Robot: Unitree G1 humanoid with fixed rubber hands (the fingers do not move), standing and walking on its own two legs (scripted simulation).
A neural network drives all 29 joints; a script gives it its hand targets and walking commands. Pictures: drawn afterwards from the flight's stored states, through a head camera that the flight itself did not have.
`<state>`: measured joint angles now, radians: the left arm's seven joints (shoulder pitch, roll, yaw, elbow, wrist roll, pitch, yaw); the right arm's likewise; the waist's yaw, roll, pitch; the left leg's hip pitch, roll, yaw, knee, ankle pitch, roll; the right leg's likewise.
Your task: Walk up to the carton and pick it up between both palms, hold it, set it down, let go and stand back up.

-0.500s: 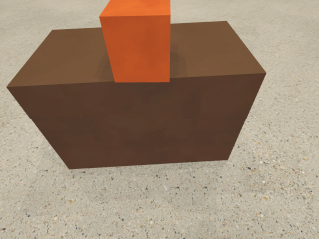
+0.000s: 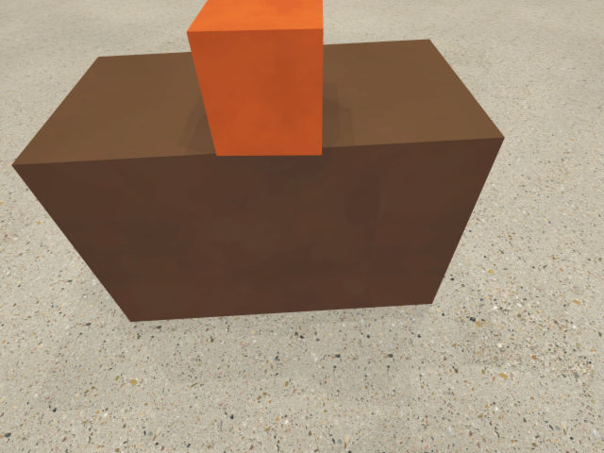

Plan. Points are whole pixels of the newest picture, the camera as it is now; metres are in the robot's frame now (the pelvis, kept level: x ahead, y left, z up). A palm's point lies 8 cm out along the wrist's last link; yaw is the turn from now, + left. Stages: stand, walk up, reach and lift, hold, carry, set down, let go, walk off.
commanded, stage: stand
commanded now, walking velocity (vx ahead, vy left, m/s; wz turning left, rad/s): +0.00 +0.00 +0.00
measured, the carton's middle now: (268, 70) +0.90 +0.10 +0.10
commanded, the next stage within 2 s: walk up in 0.74 s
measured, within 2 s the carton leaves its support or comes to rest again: neither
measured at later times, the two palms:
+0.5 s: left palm out of the picture +0.08 +0.29 -0.12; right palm out of the picture +0.07 -0.28 -0.13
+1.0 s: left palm out of the picture +0.08 +0.29 -0.12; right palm out of the picture +0.07 -0.28 -0.13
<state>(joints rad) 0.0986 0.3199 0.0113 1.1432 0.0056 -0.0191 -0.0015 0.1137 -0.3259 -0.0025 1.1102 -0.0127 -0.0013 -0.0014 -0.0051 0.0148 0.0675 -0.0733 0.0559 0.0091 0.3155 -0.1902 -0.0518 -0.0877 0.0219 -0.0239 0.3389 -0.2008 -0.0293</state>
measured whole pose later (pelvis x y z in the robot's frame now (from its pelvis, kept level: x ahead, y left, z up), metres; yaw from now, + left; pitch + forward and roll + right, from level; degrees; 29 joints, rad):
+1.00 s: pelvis +0.00 +0.00 +0.00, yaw +0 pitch -3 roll +0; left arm 0.12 0.32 0.03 1.10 0.02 -0.03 -0.02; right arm 0.14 -0.33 -0.02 1.08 -0.03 0.00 0.02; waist -0.01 0.02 0.06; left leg -0.11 0.06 0.02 0.43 -0.32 -0.01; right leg -0.10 0.02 -0.03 0.38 -0.23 -0.03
